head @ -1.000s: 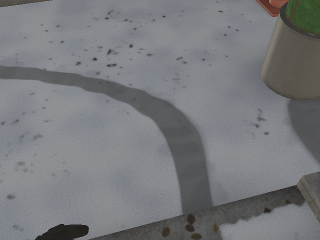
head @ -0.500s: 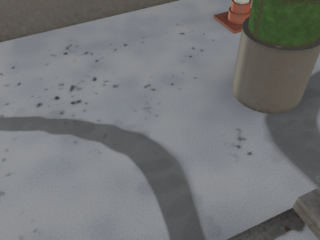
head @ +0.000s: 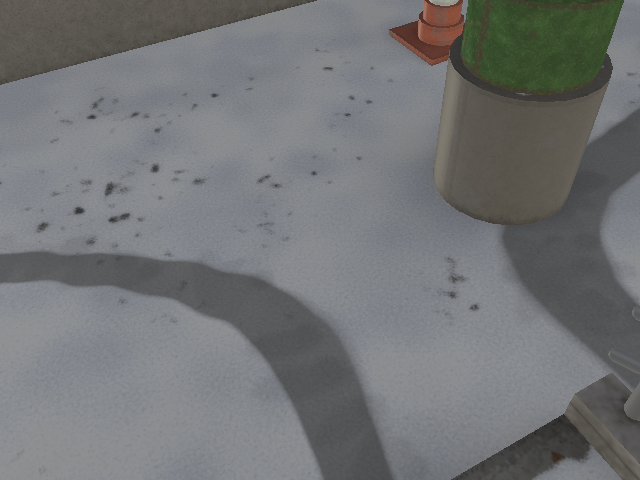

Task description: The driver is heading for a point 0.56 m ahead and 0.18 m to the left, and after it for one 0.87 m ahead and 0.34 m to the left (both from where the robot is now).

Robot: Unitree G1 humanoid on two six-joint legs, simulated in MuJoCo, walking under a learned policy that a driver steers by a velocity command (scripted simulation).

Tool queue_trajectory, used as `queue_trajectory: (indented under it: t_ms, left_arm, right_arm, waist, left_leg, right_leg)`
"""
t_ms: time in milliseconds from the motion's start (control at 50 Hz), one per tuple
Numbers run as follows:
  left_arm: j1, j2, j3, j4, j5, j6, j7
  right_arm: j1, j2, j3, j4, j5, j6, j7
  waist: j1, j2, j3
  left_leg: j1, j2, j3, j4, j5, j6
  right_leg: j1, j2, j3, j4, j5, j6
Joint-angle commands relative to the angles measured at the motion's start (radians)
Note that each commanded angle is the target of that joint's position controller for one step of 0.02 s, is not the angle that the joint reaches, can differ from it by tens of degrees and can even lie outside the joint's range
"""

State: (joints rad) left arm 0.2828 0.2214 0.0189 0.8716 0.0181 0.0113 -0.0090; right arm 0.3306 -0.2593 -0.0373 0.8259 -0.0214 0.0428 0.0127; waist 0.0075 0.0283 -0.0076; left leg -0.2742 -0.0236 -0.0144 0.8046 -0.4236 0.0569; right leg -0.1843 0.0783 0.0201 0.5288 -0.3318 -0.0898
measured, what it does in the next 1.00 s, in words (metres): goes down: left foot 0.17 m lower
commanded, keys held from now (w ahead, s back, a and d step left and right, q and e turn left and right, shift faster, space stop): w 0.82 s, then no key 0.08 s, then q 0.10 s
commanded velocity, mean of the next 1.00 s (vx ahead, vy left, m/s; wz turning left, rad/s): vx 0.43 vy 0.00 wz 0.00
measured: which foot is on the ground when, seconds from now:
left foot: up 0.00-0.46, down 0.48-1.00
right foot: down 0.00-0.48, up 0.50-1.00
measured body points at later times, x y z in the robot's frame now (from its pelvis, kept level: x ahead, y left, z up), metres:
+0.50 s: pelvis +0.18 +0.11 -0.15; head +0.18 +0.13 +0.30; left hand +0.10 +0.37 -0.30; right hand +0.36 -0.14 -0.24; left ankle +0.22 +0.21 -0.89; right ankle -0.01 -0.07 -0.68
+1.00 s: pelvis +0.43 +0.12 -0.23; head +0.46 +0.11 +0.22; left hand +0.68 +0.32 -0.32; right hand +0.28 -0.10 -0.36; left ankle +0.22 +0.21 -0.90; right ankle +0.65 +0.00 -0.93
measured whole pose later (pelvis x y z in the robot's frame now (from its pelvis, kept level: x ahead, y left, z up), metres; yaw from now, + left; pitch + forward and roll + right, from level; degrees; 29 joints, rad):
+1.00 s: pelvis +0.43 +0.12 -0.23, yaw +2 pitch +0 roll +3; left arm -0.09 0.22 0.04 0.88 0.03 -0.06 -0.06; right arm 0.60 -0.18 -0.01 1.04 -0.04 -0.08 -0.02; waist -0.16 -0.04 0.05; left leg 0.04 -0.10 -0.01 0.69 -0.72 0.06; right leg -0.60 -0.07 0.01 0.50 0.48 -0.05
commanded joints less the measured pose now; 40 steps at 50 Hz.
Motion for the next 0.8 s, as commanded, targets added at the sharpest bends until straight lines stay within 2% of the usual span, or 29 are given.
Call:
queue_trajectory:
  t_ms: [20,40,120,140,180,200,220,240,280,320,380,400,420,440,460,480,500,520,540,560,580,600,620,660,680,720,740,780,800]
  left_arm:
    - [0.078,0.152,0.044,-0.009,-0.003,-0.043,0.008]
    - [0.100,0.162,0.055,0.017,0.004,-0.055,0.010]
    - [0.135,0.151,0.049,0.037,0.015,-0.073,0.006]
    - [0.179,0.164,0.050,0.052,0.011,-0.077,0.006]
    - [0.233,0.163,0.049,0.086,0.008,-0.092,0.021]
    - [0.268,0.173,0.049,0.091,0.011,-0.103,0.027]
    - [0.250,0.181,0.050,0.087,0.011,-0.106,0.037]
    - [0.212,0.171,0.049,0.094,0.010,-0.107,0.043]
    - [0.199,0.159,0.041,0.083,0.017,-0.104,0.057]
    - [0.166,0.148,0.032,0.067,0.016,-0.102,0.056]
    - [0.190,0.154,0.042,0.077,0.024,-0.089,0.064]
    - [0.213,0.151,0.044,0.082,0.026,-0.082,0.069]
    - [0.183,0.175,0.049,0.078,0.038,-0.073,0.065]
    - [0.185,0.172,0.050,0.084,0.043,-0.064,0.057]
    - [0.217,0.169,0.056,0.111,0.035,-0.052,0.067]
    - [0.248,0.140,0.069,0.151,0.037,-0.049,0.063]
    - [0.328,0.056,0.061,0.126,-0.013,-0.056,0.060]
    - [0.372,0.081,0.054,0.101,-0.037,-0.061,0.064]
    - [0.327,0.082,0.049,0.093,-0.032,-0.055,0.070]
    - [0.167,0.086,0.047,0.067,0.011,-0.045,0.062]
    - [0.069,0.115,0.052,0.061,0.026,-0.031,0.048]
    - [0.054,0.105,0.055,0.067,0.020,-0.021,0.040]
    - [0.023,0.102,0.054,0.068,0.016,-0.027,0.029]
    - [-0.049,0.069,0.046,0.058,0.025,-0.030,0.009]
    - [-0.094,0.055,0.042,0.049,0.038,-0.027,-0.001]
    - [-0.096,0.024,0.027,0.058,0.037,-0.022,-0.016]
    - [-0.040,0.040,0.037,0.099,0.027,-0.016,-0.026]
    - [-0.181,0.058,0.046,0.064,0.029,-0.021,-0.030]
    - [-0.263,0.065,0.050,0.042,0.037,-0.031,-0.031]
  right_arm:
    - [-0.100,-0.088,-0.028,-0.094,-0.003,-0.035,-0.002]
    - [-0.078,-0.088,-0.032,-0.070,-0.019,-0.035,-0.002]
    - [-0.094,-0.103,-0.040,-0.057,-0.019,-0.021,0.014]
    - [-0.138,-0.120,-0.053,-0.069,-0.016,-0.015,0.018]
    - [-0.247,-0.142,-0.067,-0.099,-0.017,-0.010,0.018]
    - [-0.270,-0.147,-0.070,-0.106,-0.018,-0.016,0.018]
    - [-0.265,-0.135,-0.068,-0.103,-0.016,-0.014,0.028]
    - [-0.268,-0.116,-0.061,-0.102,-0.025,-0.010,0.041]
    - [-0.304,-0.094,-0.053,-0.105,-0.026,-0.016,0.055]
    - [-0.329,-0.060,-0.038,-0.107,-0.015,-0.021,0.075]
    - [-0.359,-0.035,-0.019,-0.109,0.030,-0.028,0.085]
    - [-0.330,-0.046,-0.023,-0.099,0.039,-0.033,0.076]
    - [-0.203,-0.075,-0.038,-0.053,0.030,-0.033,0.059]
    - [-0.030,-0.096,-0.049,0.021,0.027,-0.042,0.040]
    - [0.119,-0.107,-0.060,0.078,0.004,-0.054,0.020]
    - [0.238,-0.126,-0.072,0.131,-0.007,-0.053,0.016]
    - [0.283,-0.165,-0.043,0.140,-0.019,-0.069,0.034]
    - [0.322,-0.181,-0.052,0.140,0.020,-0.064,0.042]
    - [0.275,-0.220,-0.068,0.135,0.025,-0.063,0.036]
    - [0.181,-0.180,-0.063,0.107,0.019,-0.074,0.021]
    - [0.130,-0.108,-0.037,0.100,0.004,-0.086,0.016]
    - [0.104,-0.111,-0.029,0.098,-0.024,-0.097,0.012]
    - [0.053,-0.073,-0.013,0.105,-0.027,-0.117,0.009]
    - [0.038,-0.084,-0.011,0.111,-0.007,-0.140,-0.010]
    - [0.049,-0.096,-0.009,0.110,0.007,-0.140,-0.018]
    - [0.116,-0.093,-0.014,0.129,0.014,-0.126,-0.023]
    - [0.140,-0.105,-0.021,0.138,0.000,-0.123,-0.017]
    - [0.252,-0.033,-0.008,0.180,0.002,-0.119,-0.024]
    - [0.309,-0.026,-0.007,0.189,-0.005,-0.123,-0.031]
  waist:
    - [0.037,-0.102,0.106]
    - [0.039,-0.101,0.087]
    - [0.035,-0.100,0.034]
    - [0.049,-0.099,0.044]
    - [0.080,-0.124,0.090]
    - [0.092,-0.104,0.079]
    - [0.072,-0.072,0.091]
    - [0.054,-0.094,0.090]
    - [0.060,-0.064,0.076]
    - [0.062,-0.074,0.089]
    - [0.110,-0.135,0.147]
    - [0.112,-0.133,0.166]
    - [0.054,-0.140,0.119]
    - [-0.022,-0.080,0.069]
    - [-0.107,0.031,0.050]
    - [-0.150,0.186,-0.013]
    - [-0.049,0.271,-0.061]
    - [-0.032,0.240,-0.162]
    - [-0.017,0.211,-0.145]
    - [-0.033,0.200,-0.060]
    - [-0.031,0.092,0.056]
    - [-0.005,0.108,0.118]
    - [0.046,0.018,0.192]
    - [0.068,0.070,0.198]
    - [0.054,0.090,0.172]
    - [0.044,0.092,0.107]
    - [0.048,0.098,0.060]
    - [-0.013,0.035,0.125]
    - [-0.052,0.010,0.150]
  left_leg:
    - [-0.334,0.030,-0.014,0.141,-0.022,-0.006]
    - [-0.337,0.054,-0.041,0.203,0.060,-0.007]
    - [-0.301,0.036,-0.020,0.243,0.135,-0.023]
    - [-0.365,0.041,-0.059,0.212,0.238,-0.033]
    - [-0.529,0.063,-0.170,0.180,0.327,-0.042]
    - [-0.589,0.053,-0.199,0.159,0.339,-0.046]
    - [-0.557,0.045,-0.192,0.085,0.430,-0.057]
    - [-0.515,0.052,-0.186,0.048,0.547,-0.060]
    - [-0.427,0.070,-0.142,-0.018,0.713,-0.055]
    - [-0.250,0.052,-0.073,-0.097,0.801,-0.056]
    - [-0.053,0.059,-0.014,-0.228,0.761,-0.069]
    - [-0.030,0.079,-0.021,-0.290,0.766,-0.065]
    - [0.115,0.056,0.042,-0.206,0.757,-0.058]
    - [0.220,0.069,0.033,-0.284,0.747,-0.039]
    - [0.260,0.082,0.022,-0.583,0.721,-0.025]
    - [0.472,0.126,-0.002,-0.492,0.710,-0.021]
    - [0.618,0.249,-0.111,-0.024,1.309,-0.036]
    - [0.706,0.359,-0.254,-0.061,1.364,-0.060]
    - [0.579,0.447,-0.427,-0.264,0.805,0.059]
    - [0.400,0.446,-0.520,-0.397,0.329,0.137]
    - [0.220,0.384,-0.473,-0.444,0.187,0.125]
    - [0.043,0.411,-0.517,-0.446,0.249,0.173]
    - [-0.064,0.329,-0.403,-0.425,0.306,0.138]
    - [-0.204,0.238,-0.293,-0.521,0.339,0.153]
    - [-0.179,0.238,-0.281,-0.524,0.426,0.176]
    - [-0.090,0.237,-0.228,-0.500,0.647,0.169]
    - [-0.031,0.239,-0.223,-0.466,0.593,0.167]
    - [0.210,0.230,-0.266,-0.421,0.423,0.178]
    - [0.339,0.241,-0.292,-0.408,0.399,0.188]
  right_leg:
    - [0.111,-0.316,0.426,-0.302,0.036,-0.222]
    - [0.136,-0.328,0.393,-0.262,0.155,-0.230]
    - [0.107,-0.279,0.288,-0.203,0.327,-0.202]
    - [0.134,-0.255,0.278,-0.179,0.234,-0.202]
    - [0.215,-0.290,0.339,-0.111,0.151,-0.191]
    - [0.253,-0.301,0.364,-0.088,0.126,-0.190]
    - [0.166,-0.289,0.345,-0.072,0.047,-0.191]
    - [0.094,-0.274,0.341,-0.021,-0.031,-0.184]
    - [-0.042,-0.251,0.327,0.058,-0.183,-0.164]
    - [-0.238,-0.199,0.262,0.107,-0.251,-0.121]
    - [-0.344,-0.192,0.184,0.170,-0.183,-0.072]
    - [-0.313,-0.206,0.191,0.214,-0.152,-0.067]
    - [-0.349,-0.225,0.188,0.334,-0.049,-0.063]
    - [-0.307,-0.194,0.139,0.548,0.034,-0.053]
    - [-0.198,-0.114,0.061,0.843,0.103,-0.051]
    - [-0.382,0.003,0.033,1.263,-0.360,-0.045]
    - [-0.684,0.031,0.093,1.638,-0.587,-0.014]
    - [-0.846,-0.017,0.101,1.663,-0.436,-0.018]
    - [-0.945,-0.013,0.026,1.642,-0.314,0.000]
    - [-0.974,-0.075,0.027,1.557,-0.211,-0.003]
    - [-0.928,-0.110,0.057,1.412,-0.115,-0.004]
    - [-0.833,-0.133,0.074,1.290,-0.092,0.003]
    - [-0.793,-0.158,0.133,1.030,0.100,0.014]
    - [-0.597,-0.165,0.045,0.652,0.268,0.069]
    - [-0.541,-0.166,0.021,0.541,0.324,0.077]
    - [-0.449,-0.161,0.000,0.487,0.393,0.061]
    - [-0.431,-0.153,-0.020,0.559,0.476,0.040]
    - [-0.679,-0.187,0.063,0.467,0.545,0.020]
    - [-0.809,-0.184,0.070,0.425,0.516,0.022]
Velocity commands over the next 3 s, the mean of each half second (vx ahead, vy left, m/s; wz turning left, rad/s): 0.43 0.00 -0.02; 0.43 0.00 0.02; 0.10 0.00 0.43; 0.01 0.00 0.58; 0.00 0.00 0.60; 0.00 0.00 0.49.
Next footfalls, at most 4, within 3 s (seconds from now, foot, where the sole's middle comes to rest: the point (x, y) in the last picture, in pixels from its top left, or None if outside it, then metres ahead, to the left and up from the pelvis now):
0.48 left None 0.26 0.21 -0.94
1.10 right None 0.68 0.01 -1.11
1.52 left None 0.68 0.24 -1.11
2.06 right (319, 454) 0.76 0.07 -1.11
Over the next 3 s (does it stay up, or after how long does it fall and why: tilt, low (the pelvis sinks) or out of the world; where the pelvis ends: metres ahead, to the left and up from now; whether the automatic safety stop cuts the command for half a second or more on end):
stays up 0.68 0.14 -0.34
